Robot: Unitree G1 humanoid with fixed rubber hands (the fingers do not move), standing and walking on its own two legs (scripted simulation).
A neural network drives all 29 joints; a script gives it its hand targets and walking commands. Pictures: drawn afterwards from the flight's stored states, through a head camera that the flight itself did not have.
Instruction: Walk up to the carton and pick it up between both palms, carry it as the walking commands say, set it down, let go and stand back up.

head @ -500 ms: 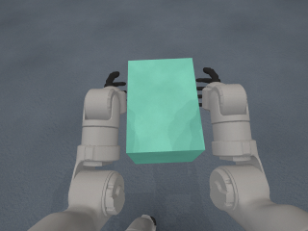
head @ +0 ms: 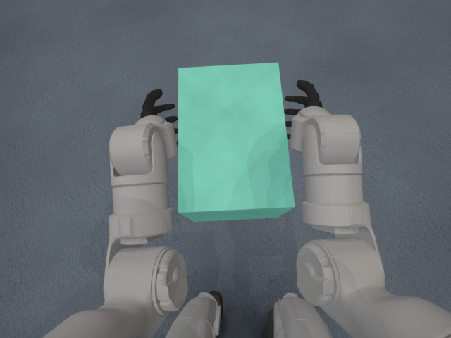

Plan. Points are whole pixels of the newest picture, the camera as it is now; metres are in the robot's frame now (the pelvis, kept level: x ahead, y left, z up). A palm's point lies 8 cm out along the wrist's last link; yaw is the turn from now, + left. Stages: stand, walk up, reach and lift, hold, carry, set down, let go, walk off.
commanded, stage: carry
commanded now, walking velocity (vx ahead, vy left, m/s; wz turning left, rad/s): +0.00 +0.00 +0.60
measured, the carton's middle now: (232, 150) +0.42 +0.03 +0.00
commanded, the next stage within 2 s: none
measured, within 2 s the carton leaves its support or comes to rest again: neither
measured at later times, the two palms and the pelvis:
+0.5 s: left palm (75, 195) +0.29 +0.23 +0.12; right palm (248, 141) +0.36 +0.00 +0.13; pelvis -0.04 +0.00 +0.01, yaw +15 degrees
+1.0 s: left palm (87, 223) +0.24 +0.19 +0.14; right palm (288, 170) +0.30 -0.05 +0.15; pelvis -0.07 -0.02 +0.01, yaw +15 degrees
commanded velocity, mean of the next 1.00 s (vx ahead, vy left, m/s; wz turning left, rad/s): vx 0.00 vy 0.00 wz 0.13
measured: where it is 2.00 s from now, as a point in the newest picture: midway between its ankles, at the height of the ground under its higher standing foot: outside the picture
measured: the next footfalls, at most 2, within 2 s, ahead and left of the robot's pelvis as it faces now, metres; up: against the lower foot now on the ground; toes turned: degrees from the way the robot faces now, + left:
right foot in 0.04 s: +0.04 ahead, -0.12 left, +0.00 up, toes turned +7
left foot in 0.34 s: -0.02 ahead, +0.12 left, +0.00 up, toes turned +18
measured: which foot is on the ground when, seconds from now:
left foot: down 0.00-0.06, up 0.08-0.32, down 0.34-1.00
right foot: up 0.00-0.02, down 0.04-1.00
